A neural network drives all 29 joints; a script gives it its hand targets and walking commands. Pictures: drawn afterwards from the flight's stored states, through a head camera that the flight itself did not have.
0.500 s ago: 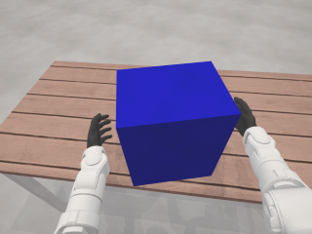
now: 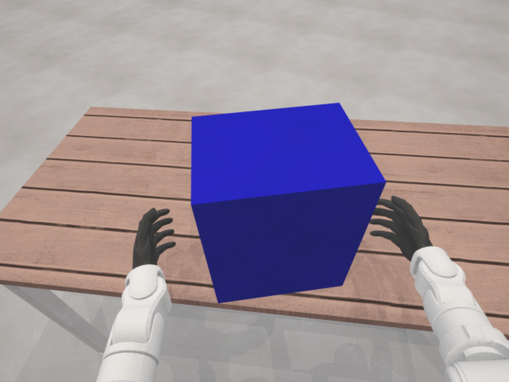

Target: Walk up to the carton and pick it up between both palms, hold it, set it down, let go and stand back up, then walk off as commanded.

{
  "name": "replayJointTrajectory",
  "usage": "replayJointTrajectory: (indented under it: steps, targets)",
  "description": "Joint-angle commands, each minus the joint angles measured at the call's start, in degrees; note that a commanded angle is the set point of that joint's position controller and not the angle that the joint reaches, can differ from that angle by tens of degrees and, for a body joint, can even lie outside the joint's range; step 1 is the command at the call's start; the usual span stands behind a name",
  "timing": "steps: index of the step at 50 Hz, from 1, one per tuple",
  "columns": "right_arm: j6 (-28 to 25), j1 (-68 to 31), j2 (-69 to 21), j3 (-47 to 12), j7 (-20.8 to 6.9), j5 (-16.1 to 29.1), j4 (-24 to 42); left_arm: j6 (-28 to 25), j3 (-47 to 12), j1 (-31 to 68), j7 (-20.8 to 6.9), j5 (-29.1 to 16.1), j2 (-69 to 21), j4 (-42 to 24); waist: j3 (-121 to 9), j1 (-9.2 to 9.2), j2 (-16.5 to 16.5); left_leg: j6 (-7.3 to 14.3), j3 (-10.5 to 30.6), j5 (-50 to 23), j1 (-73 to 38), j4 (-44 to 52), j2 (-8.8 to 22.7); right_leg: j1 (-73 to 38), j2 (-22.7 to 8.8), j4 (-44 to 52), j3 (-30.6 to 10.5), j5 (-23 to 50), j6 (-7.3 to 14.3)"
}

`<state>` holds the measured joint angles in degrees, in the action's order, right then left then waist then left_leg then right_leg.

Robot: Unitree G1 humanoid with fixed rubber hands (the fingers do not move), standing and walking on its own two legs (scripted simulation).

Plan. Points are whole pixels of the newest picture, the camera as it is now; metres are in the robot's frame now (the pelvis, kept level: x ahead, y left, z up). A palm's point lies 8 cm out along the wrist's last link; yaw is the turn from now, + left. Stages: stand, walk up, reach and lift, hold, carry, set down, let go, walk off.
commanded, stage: set down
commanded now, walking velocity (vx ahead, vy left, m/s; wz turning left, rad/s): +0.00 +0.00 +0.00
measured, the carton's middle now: (274, 209) +0.42 +0.03 +0.04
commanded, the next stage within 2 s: none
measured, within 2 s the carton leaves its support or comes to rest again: neither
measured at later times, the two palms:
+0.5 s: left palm (142, 287) +0.25 +0.21 +0.05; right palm (439, 286) +0.32 -0.24 +0.02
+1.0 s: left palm (144, 314) +0.21 +0.20 +0.04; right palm (463, 339) +0.25 -0.25 +0.01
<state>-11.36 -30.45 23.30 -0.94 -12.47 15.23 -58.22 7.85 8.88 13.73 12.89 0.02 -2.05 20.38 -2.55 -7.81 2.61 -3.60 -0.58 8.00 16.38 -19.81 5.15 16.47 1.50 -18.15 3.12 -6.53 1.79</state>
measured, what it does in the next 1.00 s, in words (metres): stands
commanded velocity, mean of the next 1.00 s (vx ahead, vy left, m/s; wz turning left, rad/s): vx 0.00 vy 0.00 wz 0.00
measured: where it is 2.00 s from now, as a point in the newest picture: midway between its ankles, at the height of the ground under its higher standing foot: outside the picture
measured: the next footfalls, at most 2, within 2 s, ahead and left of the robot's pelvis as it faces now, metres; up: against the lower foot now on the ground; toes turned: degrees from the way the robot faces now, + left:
none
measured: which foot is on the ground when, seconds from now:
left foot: down 0.00-1.00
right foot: down 0.00-1.00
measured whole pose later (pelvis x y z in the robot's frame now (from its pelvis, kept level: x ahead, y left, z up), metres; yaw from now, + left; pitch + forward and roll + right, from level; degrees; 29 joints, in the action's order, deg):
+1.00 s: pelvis +0.00 +0.00 +0.00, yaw +0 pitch +4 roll -1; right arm -12.4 0.8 25.7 -1.0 -16.9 17.9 -31.3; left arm 8.4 3.7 -12.7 14.6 0.0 -3.8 -3.2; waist -3.7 -1.7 1.2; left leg -3.6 -0.6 7.9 16.3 -20.0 5.1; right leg 16.5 1.5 -18.5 3.1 -6.4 1.9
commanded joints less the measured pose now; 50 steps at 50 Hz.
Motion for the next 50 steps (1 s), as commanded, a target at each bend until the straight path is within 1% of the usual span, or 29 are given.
replayJointTrajectory:
  steps: [1,3,5,6,11,15,16,17,18,19,21,27,28,29,30,32,34,36,37,38,39,40,41,42,43,44,48,49,50]
  targets:
    - [-2.73,-7.38,21.12,-0.41,-2.30,9.21,9.07,-1.80,-7.63,5.27,0.02,-0.60,2.59,-18.11,-21.51,5.39,-7.02,1.85,-0.93,-14.76,-10.15,-0.75,-4.42,-7.95,2.79,0.80,-2.22,6.22,2.14]
    - [-2.49,-9.55,20.71,-1.80,-2.30,7.66,11.19,-1.50,-5.88,7.82,-0.06,-0.46,3.29,-15.58,-19.11,2.56,-7.82,2.42,-1.67,-10.06,-8.72,0.33,-4.81,-6.19,2.12,1.19,-2.82,1.21,2.39]
    - [-2.74,-4.73,21.08,0.12,-2.37,8.84,15.49,-1.59,-8.30,2.24,0.44,-0.96,2.14,-22.94,-21.51,4.74,-7.95,2.52,-1.16,-12.80,-11.46,0.18,-4.20,-8.41,2.29,0.44,-2.88,5.50,2.40]
    - [-4.06,-8.24,20.88,0.55,-2.29,8.23,20.05,-3.05,-7.91,6.12,0.80,-1.96,3.16,-26.27,-26.02,3.86,-8.04,2.37,-1.84,-13.26,-11.52,-0.91,-4.52,-8.04,2.51,0.04,-2.47,4.69,1.99]
    - [-3.70,2.64,22.24,0.26,-2.87,8.80,18.07,-0.88,-7.32,-5.76,0.16,0.56,1.56,-19.91,-18.39,4.42,-9.10,2.87,-1.56,-13.10,-11.64,0.63,-4.69,-10.15,2.40,0.73,-2.55,5.87,1.73]
    - [-2.87,2.34,21.90,0.49,-2.90,8.46,20.95,-0.15,-6.84,-5.19,0.04,0.37,0.99,-24.63,-17.52,3.67,-9.74,3.09,-2.07,-10.77,-10.59,0.96,-4.78,-8.53,1.63,1.16,-3.28,2.47,2.05]
    - [-2.62,6.65,22.18,-0.16,-3.44,9.09,20.89,-0.12,-9.64,-8.58,-0.03,-0.55,-0.81,-24.99,-17.80,5.86,-10.54,3.44,-0.48,-11.87,-13.06,1.07,-4.23,-8.51,1.99,1.45,-2.77,4.60,2.29]
    - [-2.86,6.33,22.44,-0.53,-3.52,10.13,23.29,0.06,-7.57,-9.24,-0.02,0.20,0.79,-27.03,-18.52,4.26,-11.16,3.52,-1.24,-14.78,-13.88,0.70,-4.64,-9.54,1.98,1.24,-3.27,7.49,2.34]
    - [-3.25,7.83,23.04,1.90,-3.67,9.31,23.61,-0.23,-8.89,-8.24,0.07,-0.21,0.66,-29.06,-20.37,6.25,-7.55,2.87,-1.25,-14.02,-13.72,0.49,-4.45,-9.82,1.78,0.80,-2.24,6.65,2.37]
    - [-3.77,3.65,21.39,1.28,-3.20,9.37,26.31,-1.23,-6.82,-5.22,0.37,-0.08,2.70,-29.68,-20.82,3.85,-8.49,3.10,-2.23,-13.60,-12.21,-0.11,-4.95,-9.15,1.73,0.43,-3.13,5.21,1.86]
    - [-4.43,7.16,23.32,1.80,-3.97,10.46,24.77,-0.77,-6.91,-9.38,1.32,0.80,1.99,-30.44,-19.42,3.44,-8.92,3.28,-1.57,-14.63,-13.43,-0.66,-4.58,-8.96,2.26,0.08,-3.22,6.58,2.31]
    - [-4.51,19.32,22.78,3.97,-4.31,10.01,27.82,-0.05,-10.10,-20.89,0.33,1.11,-0.14,-33.47,-16.08,8.02,-9.57,3.28,-0.01,-12.34,-15.43,0.45,-4.25,-10.41,1.95,0.86,-2.77,6.19,2.39]
    - [-4.29,21.43,22.94,2.21,-4.30,10.19,27.51,-0.37,-10.13,-23.67,0.09,1.08,-0.92,-34.35,-13.81,6.70,-9.93,3.37,-0.37,-15.06,-15.46,0.26,-4.35,-10.17,2.47,0.44,-2.74,8.62,2.47]
    - [-4.28,14.77,20.95,1.83,-4.05,10.02,29.11,-0.59,-9.07,-16.24,0.34,0.47,0.68,-34.65,-15.85,6.17,-9.82,3.88,-0.68,-8.69,-13.24,0.07,-4.57,-9.01,1.07,0.62,-3.80,1.52,2.14]
    - [-4.58,21.27,22.10,2.45,-4.07,10.80,30.61,-0.72,-7.48,-23.32,0.90,1.34,1.11,-36.28,-14.92,5.12,-8.76,3.23,-0.62,-13.66,-13.75,0.14,-4.79,-10.89,1.96,-0.10,-3.29,7.14,2.00]
    - [-4.11,18.30,22.56,3.77,-4.51,11.16,30.09,-1.37,-9.84,-18.02,1.52,0.35,0.52,-39.13,-14.84,6.49,-7.49,2.90,-0.15,-7.79,-14.32,0.61,-4.27,-8.08,1.86,0.13,-2.91,0.38,2.37]
    - [-4.28,28.12,22.82,5.78,-4.81,10.29,31.46,-1.01,-13.33,-28.79,0.99,-0.63,-1.55,-40.39,-12.03,9.51,-8.77,3.38,0.42,-9.19,-15.81,0.89,-3.98,-8.67,1.94,0.18,-2.63,4.32,2.57]
    - [-4.61,24.79,23.97,5.66,-5.06,10.07,33.35,-0.85,-11.58,-25.97,1.63,-0.40,-0.02,-38.28,-11.53,7.63,-9.50,3.71,-0.17,-5.61,-13.89,0.64,-3.79,-6.84,1.38,0.33,-3.89,-0.33,2.87]
    - [-4.48,15.43,22.20,5.17,-5.19,10.52,35.81,-1.72,-10.61,-15.45,2.19,-0.16,0.86,-37.36,-14.85,6.53,-8.09,3.53,-0.80,0.34,-12.98,0.96,-4.11,-5.16,0.82,0.32,-3.90,-6.29,2.87]
    - [-3.59,24.00,23.67,6.26,-5.53,10.86,32.61,-0.88,-12.19,-24.33,2.74,0.26,-1.21,-39.95,-10.57,7.52,-8.56,3.59,0.63,-0.83,-14.09,1.67,-3.51,-5.36,1.22,0.20,-3.87,-4.29,3.32]
    - [-3.11,15.92,24.05,6.81,-5.88,10.30,33.31,-0.54,-10.98,-15.66,3.16,-0.32,-0.27,-35.60,-12.64,7.23,-9.19,3.53,0.17,3.83,-11.27,1.76,-3.40,-3.12,1.11,0.82,-4.14,-9.36,2.94]
    - [-3.19,24.43,23.00,7.39,-5.97,10.12,33.93,-0.30,-11.84,-23.96,2.92,0.48,-1.74,-38.97,-11.37,7.54,-8.61,3.06,0.44,0.16,-14.66,1.60,-3.27,-6.63,1.63,0.75,-3.21,-5.34,2.79]
    - [-1.95,29.81,20.37,4.09,-5.00,9.13,30.13,1.02,-9.54,-29.03,1.21,2.23,-0.90,-29.72,-5.89,7.75,-11.10,3.68,-0.44,1.43,-13.05,1.96,-4.32,-7.95,-0.10,2.55,-5.74,-6.38,2.15]
    - [-2.93,21.82,22.83,6.12,-5.59,10.29,35.76,-0.33,-11.11,-21.49,2.66,0.73,-0.77,-38.48,-12.99,7.03,-8.22,3.27,-0.24,-0.96,-13.97,1.64,-3.73,-6.57,0.80,1.36,-4.36,-5.34,2.64]
    - [-2.33,31.25,22.56,5.86,-5.27,10.01,34.03,0.53,-11.14,-30.19,1.67,1.73,-1.45,-36.38,-10.37,8.45,-9.75,3.27,0.07,-3.27,-15.96,1.85,-4.29,-8.70,1.20,1.62,-4.02,-1.34,2.26]
    - [-3.09,25.33,23.16,4.81,-5.43,10.79,38.82,-0.55,-10.04,-25.76,2.08,1.40,0.07,-39.69,-13.60,6.70,-8.91,3.45,-0.69,-4.51,-14.96,1.12,-4.49,-8.50,1.41,0.56,-4.22,-0.89,2.13]
    - [-2.61,32.17,24.24,7.50,-4.59,9.02,34.96,-0.57,-10.99,-29.85,0.95,1.10,-0.10,-34.52,-8.49,9.73,-11.19,3.21,-0.05,-3.16,-16.02,1.37,-4.41,-7.40,1.32,1.39,-4.01,-1.28,1.77]
    - [-2.88,28.94,21.61,4.82,-4.72,10.20,37.76,-1.08,-9.22,-26.96,1.35,1.81,0.55,-36.55,-10.22,7.50,-9.64,3.78,-0.69,-2.23,-13.95,0.70,-4.64,-7.93,0.16,1.49,-6.18,-4.27,1.43]
    - [-2.80,29.88,21.90,6.18,-4.08,9.60,40.35,-1.30,-9.45,-27.63,1.09,0.99,2.05,-37.43,-11.69,8.13,-10.07,3.69,-0.79,-2.69,-14.70,0.59,-4.63,-8.46,0.55,1.11,-5.59,-2.99,1.49]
